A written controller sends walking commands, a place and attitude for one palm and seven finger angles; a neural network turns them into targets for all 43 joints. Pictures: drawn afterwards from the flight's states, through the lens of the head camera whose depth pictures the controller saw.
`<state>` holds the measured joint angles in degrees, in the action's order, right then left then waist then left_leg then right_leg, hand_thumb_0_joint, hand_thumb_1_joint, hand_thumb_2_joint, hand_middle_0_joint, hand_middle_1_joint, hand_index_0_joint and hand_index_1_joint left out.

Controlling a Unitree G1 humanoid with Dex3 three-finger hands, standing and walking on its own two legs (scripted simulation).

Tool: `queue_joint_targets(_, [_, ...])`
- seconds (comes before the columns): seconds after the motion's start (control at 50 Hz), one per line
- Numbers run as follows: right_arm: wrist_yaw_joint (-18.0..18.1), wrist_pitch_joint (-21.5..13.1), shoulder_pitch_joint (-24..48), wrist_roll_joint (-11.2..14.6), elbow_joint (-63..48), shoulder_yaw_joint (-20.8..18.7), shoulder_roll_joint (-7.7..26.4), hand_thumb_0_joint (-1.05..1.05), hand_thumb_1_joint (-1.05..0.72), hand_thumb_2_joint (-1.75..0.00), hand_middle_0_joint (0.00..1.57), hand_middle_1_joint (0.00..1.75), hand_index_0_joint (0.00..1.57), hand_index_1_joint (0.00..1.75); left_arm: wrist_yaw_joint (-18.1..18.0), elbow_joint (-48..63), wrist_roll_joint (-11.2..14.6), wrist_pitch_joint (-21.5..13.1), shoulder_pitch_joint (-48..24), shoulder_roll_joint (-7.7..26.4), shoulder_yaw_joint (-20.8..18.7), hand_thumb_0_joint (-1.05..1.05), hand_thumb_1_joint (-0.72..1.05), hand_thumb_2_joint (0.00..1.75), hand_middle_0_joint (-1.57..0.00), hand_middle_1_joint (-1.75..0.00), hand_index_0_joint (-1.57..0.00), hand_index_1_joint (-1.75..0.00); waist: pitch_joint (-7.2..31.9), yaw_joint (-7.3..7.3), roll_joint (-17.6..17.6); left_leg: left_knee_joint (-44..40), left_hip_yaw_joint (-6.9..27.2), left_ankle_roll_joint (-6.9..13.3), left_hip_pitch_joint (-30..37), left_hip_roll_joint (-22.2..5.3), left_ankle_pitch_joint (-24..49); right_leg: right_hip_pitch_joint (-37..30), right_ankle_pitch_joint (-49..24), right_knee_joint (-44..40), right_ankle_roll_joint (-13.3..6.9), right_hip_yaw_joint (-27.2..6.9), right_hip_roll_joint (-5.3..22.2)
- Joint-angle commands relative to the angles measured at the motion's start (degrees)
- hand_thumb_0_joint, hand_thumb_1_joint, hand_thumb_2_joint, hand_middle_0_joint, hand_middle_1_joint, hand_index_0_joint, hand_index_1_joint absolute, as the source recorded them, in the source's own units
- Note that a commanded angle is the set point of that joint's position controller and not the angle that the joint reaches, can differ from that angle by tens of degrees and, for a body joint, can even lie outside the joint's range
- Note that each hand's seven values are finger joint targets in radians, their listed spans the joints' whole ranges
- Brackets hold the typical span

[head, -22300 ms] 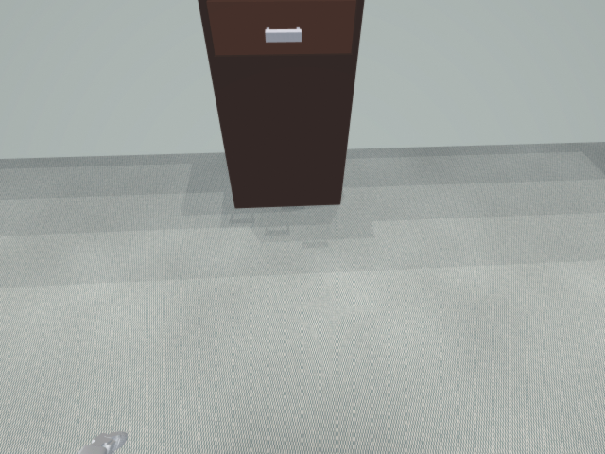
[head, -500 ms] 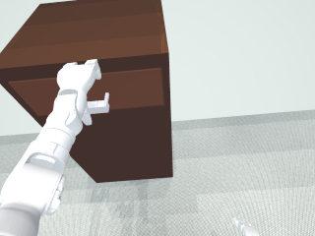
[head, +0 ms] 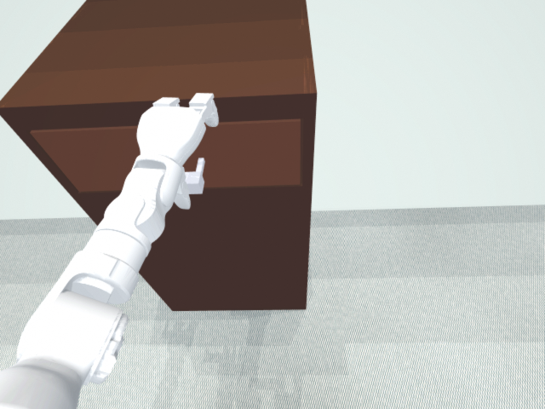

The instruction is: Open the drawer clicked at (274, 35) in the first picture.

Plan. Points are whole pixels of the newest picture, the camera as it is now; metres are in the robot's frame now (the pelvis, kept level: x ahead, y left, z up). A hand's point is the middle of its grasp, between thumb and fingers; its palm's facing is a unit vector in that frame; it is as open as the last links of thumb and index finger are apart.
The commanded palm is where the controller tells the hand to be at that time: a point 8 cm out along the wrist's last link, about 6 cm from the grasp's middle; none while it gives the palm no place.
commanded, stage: move the hooked fingers above the handle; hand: left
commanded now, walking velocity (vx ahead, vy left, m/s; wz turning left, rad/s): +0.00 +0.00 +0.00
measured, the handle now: (172, 173) +0.50 +0.20 +0.04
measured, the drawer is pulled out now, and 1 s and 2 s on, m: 0.00 0.00 0.01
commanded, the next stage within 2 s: lower the fingers behind the handle in 0.76 s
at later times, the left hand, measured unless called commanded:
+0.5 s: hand (165, 186) +0.42 +0.18 +0.09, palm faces -0.01 -0.05 -1.00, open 13.8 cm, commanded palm +0.43 +0.22 +0.16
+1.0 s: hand (121, 197) +0.41 +0.25 +0.08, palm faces -0.17 -0.01 -0.99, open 13.8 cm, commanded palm +0.41 +0.24 +0.14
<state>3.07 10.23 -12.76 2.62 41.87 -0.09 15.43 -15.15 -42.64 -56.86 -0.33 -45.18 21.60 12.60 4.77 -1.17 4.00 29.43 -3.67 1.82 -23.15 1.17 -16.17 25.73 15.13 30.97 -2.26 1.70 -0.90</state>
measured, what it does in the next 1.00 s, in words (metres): stands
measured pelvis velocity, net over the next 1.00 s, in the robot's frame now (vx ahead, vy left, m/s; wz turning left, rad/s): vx -0.01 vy -0.01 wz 0.01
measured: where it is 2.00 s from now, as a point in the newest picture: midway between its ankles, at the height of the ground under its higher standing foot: outside the picture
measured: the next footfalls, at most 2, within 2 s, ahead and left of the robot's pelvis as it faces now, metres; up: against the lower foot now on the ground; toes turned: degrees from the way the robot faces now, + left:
none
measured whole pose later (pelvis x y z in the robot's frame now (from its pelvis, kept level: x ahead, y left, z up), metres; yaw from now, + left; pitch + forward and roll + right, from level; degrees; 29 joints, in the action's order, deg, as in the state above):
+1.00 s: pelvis -0.01 -0.01 +0.00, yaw +0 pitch +8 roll +1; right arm 6.5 8.8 -12.8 3.1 35.4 0.6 14.5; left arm -0.7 -49.0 -56.2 -1.5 -40.0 30.6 5.0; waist 3.1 -1.1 3.0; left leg 28.0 -3.3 1.4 -21.3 0.6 -14.7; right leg 23.7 13.8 29.4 -2.8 2.1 -1.5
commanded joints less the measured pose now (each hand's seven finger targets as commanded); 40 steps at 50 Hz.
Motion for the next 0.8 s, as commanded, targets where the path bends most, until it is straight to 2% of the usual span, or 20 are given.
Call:
queue_joint_targets(0.0, [1.79,-0.1,6.26,0.83,-8.22,-0.26,6.94,0.0,-0.9,-0.9,0.2,0.3,0.2,0.3,2.01,-1.28,0.55,12.7,-20.56,26.01,-13.22,0.0,-0.5,0.3,-0.3,-1.2,-0.3,-1.2,18.1,4.1,-11.39,-5.48,0.0,0.0,-1.24,0.81,14.62,-23.91,-18.08,-3.8,0.97,-3.65,1.56])
queue_joint_targets(0.06, [3.66,-0.01,7.77,1.61,-9.17,0.47,6.81,0.0,-0.9,-0.9,0.2,0.3,0.2,0.3,5.96,-2.83,1.94,12.13,-18.59,26.58,-12.7,0.0,-0.5,0.3,-0.3,-1.2,-0.3,-1.2,13.58,3.55,-14.97,-6.96,0.03,0.43,-1.69,0.39,8.54,-22.19,-10.84,-6.01,1.58,-4.18,1.96])
queue_joint_targets(0.08, [4.08,0.07,8.1,1.64,-10.02,0.45,6.87,0.0,-0.9,-0.9,0.2,0.3,0.2,0.3,7.14,-3.18,1.93,11.25,-17.29,27.01,-13.17,0.0,-0.5,0.3,-0.3,-1.2,-0.3,-1.2,13.87,3.81,-14.51,-6.9,0.05,0.53,-1.43,0.47,7.5,-22.29,-9.29,-6.22,1.62,-4.6,2.03])
queue_joint_targets(0.16, [4.83,-1.22,5.38,1.15,-11.81,-0.15,6.9,0.0,-0.9,-0.9,0.2,0.3,0.2,0.3,10.8,-1.84,0.59,5.57,-14.89,26.5,-13.14,0.0,-0.5,0.3,-0.3,-1.2,-0.3,-1.2,13.61,2.64,-12.79,-5.53,-0.03,1.12,-1.18,0.34,6.41,-20.8,-9.54,-6.12,1.78,-5.18,2.33])
queue_joint_targets(0.18, [4.85,-1.53,4.29,0.88,-12.12,-0.63,7.17,0.0,-0.9,-0.9,0.2,0.3,0.2,0.3,11.72,-1.27,0.16,3.7,-15.64,26.46,-13.51,0.0,-0.5,0.3,-0.3,-1.2,-0.3,-1.2,15.25,1.98,-13.05,-4.97,0.16,1.29,-1.1,0.46,6.47,-20.93,-9.87,-5.75,1.85,-5.09,2.33])
queue_joint_targets(0.2, [4.83,-2.16,2.95,0.49,-12.28,-1.01,7.29,0.0,-0.9,-0.9,0.2,0.3,0.2,0.3,12.27,0.52,0.05,1.48,-16.8,26.39,-13.8,0.0,-0.5,0.3,-0.3,-1.2,-0.3,-1.2,15.25,1.44,-10.88,-4.54,0.22,1.48,-0.69,0.39,6.67,-19.83,-10.53,-5.63,1.86,-5.21,2.45])
queue_joint_targets(0.26, [4.14,-3.81,0.03,-0.22,-12.36,-2.78,6.84,0.0,-0.9,-0.9,0.2,0.3,0.2,0.3,13.2,11.13,1.25,-5.76,-22.83,18.76,-8.57,0.0,-0.5,0.3,-0.3,-1.2,-0.3,-1.2,17.69,-1.3,-3.24,-2.25,0.7,1.8,4.84,0.93,9.85,-15.37,-13.92,-4.92,1.36,-4.59,2.03])
queue_joint_targets(0.28, [3.74,-4.42,-1.18,-0.4,-12.03,-3.44,6.46,0.0,-0.9,-0.9,0.2,0.3,0.2,0.3,13.21,15.8,1.71,-8.09,-28.1,14.72,-4.83,0.0,-0.5,0.3,-0.3,-1.2,-0.3,-1.2,17.91,-3.55,-1.31,-1.11,1.43,1.95,7.89,1.01,11.06,-12.16,-13.76,-4.96,1.17,-4.46,1.75])
queue_joint_targets(0.34, [3.04,-5.88,-4.48,-0.79,-9.64,-4.83,6.41,0.0,-0.9,-0.9,0.2,0.3,0.2,0.3,11.06,22.83,3.5,-12.66,-34.03,12.18,-2.6,0.0,-0.5,0.3,-0.3,-1.2,-0.3,-1.2,20.11,-5.37,3.32,1.24,3.51,1.74,14.46,1.23,13.69,-5.63,-11.9,-4.27,0.56,-3.88,1.0])
queue_joint_targets(0.38, [2.6,-6.39,-5.79,-0.81,-8.52,-5.17,6.5,0.0,-0.9,-0.9,0.2,0.3,0.2,0.3,9.02,25.04,4.86,-13.8,-34.74,11.04,-2.11,0.0,-0.5,0.3,-0.3,-1.2,-0.3,-1.2,22.15,-5.87,2.21,2.23,4.56,1.46,16.59,1.33,17.06,-4.68,-13.39,-3.36,0.38,-3.0,0.53])
queue_joint_targets(0.42, [2.04,-6.14,-6.31,-0.63,-6.62,-5.44,7.0,0.0,-0.9,-0.9,0.2,0.3,0.2,0.3,5.77,22.29,4.94,-13.07,-34.04,14.03,-5.64,0.0,-0.5,0.3,-0.3,-1.2,-0.3,-1.2,23.14,-4.87,0.89,2.09,5.21,0.73,16.01,1.19,17.75,-4.39,-13.23,-2.49,0.14,-2.08,0.06])
queue_joint_targets(0.44, [1.62,-5.88,-6.2,-0.53,-6.37,-5.19,6.88,0.0,-0.9,-0.9,0.2,0.3,0.2,0.3,4.18,20.1,5.04,-11.89,-33.2,13.64,-5.98,0.0,-0.5,0.3,-0.3,-1.2,-0.3,-1.2,22.88,-4.27,-0.14,1.83,5.12,0.52,14.72,1.4,18.03,-4.79,-13.41,-2.25,0.0,-1.71,-0.15])
queue_joint_targets(0.5, [0.53,-4.7,-4.48,-0.71,-4.85,-3.93,7.42,0.0,-0.9,-0.9,0.2,0.3,0.2,0.3,-0.95,10.08,2.97,-5.39,-29.28,22.88,-15.12,0.0,-0.5,0.3,-0.3,-1.2,-0.3,-1.2,21.34,-0.28,-0.92,0.25,4.29,-0.28,7.4,1.49,19.41,-8.55,-15.51,-0.83,-0.74,-1.19,-0.36])
queue_joint_targets(0.56, [-0.05,-3.47,-0.52,-0.53,-5.71,-2.19,7.15,0.0,-0.9,-0.9,0.2,0.3,0.2,0.3,-2.79,2.88,0.27,3.44,-26.06,24.18,-14.56,0.0,-0.5,0.3,-0.3,-1.2,-0.3,-1.2,19.61,2.58,-1.48,-1.46,2.19,-0.84,1.94,1.19,20.15,-14.18,-18.73,-0.61,-0.81,-1.3,0.1])
queue_joint_targets(0.58, [-0.14,-2.8,0.83,-0.53,-6.15,-1.93,7.35,0.0,-0.9,-0.9,0.2,0.3,0.2,0.3,-2.23,-0.56,-0.55,6.14,-23.19,25.08,-15.38,0.0,-0.5,0.3,-0.3,-1.2,-0.3,-1.2,21.17,3.79,-2.81,-1.85,1.76,-0.96,0.65,1.21,21.44,-17.65,-20.66,-0.46,-0.82,-1.58,0.19])
queue_joint_targets(0.68, [1.63,-0.42,5.8,0.76,-7.95,-0.62,7.32,0.0,-0.9,-0.9,0.2,0.3,0.2,0.3,2.01,-1.79,-0.47,12.07,-21.35,25.64,-13.1,0.0,-0.5,0.3,-0.3,-1.2,-0.3,-1.2,17.34,3.72,-11.58,-5.52,0.32,-0.1,-1.17,0.73,14.73,-21.89,-16.7,-3.95,0.63,-2.76,1.13])
queue_joint_targets(0.7, [2.13,-0.25,5.84,1.02,-8.05,-0.41,7.38,0.0,-0.9,-0.9,0.2,0.3,0.2,0.3,3.23,-2.74,-0.07,12.43,-20.98,24.65,-11.71,0.0,-0.5,0.3,-0.3,-1.2,-0.3,-1.2,15.3,3.07,-12.26,-6.2,0.18,0.09,-1.23,0.5,12.49,-20.82,-14.4,-4.79,0.89,-2.84,1.3])
queue_joint_targets(0.72, [2.58,-0.21,6.04,1.16,-8.52,-0.29,7.19,0.0,-0.9,-0.9,0.2,0.3,0.2,0.3,4.37,-2.69,0.66,12.25,-19.44,25.22,-12.59,0.0,-0.5,0.3,-0.3,-1.2,-0.3,-1.2,15.39,3.66,-12.62,-6.67,0.09,0.18,-0.76,0.42,11.57,-21.45,-13.21,-5.14,0.96,-2.92,1.38])
queue_joint_targets(0.76, [3.59,-0.26,6.55,1.33,-9.37,0.03,7.03,0.0,-0.9,-0.9,0.2,0.3,0.2,0.3,6.73,-3.01,1.23,11.3,-17.88,25.71,-12.51,0.0,-0.5,0.3,-0.3,-1.2,-0.3,-1.2,14.23,3.4,-14.09,-6.95,-0.11,0.45,-0.51,0.31,8.99,-21.23,-10.68,-6.04,1.35,-3.47,1.66])
queue_joint_targets(0.78, [3.92,-0.27,6.67,1.26,-10.17,0.0,7.13,0.0,-0.9,-0.9,0.2,0.3,0.2,0.3,7.85,-2.59,1.14,10.21,-17.73,26.39,-12.97,0.0,-0.5,0.3,-0.3,-1.2,-0.3,-1.2,15.18,3.51,-12.63,-6.88,0.01,0.56,-0.27,0.3,8.69,-21.93,-10.4,-6.01,1.3,-3.94,1.91])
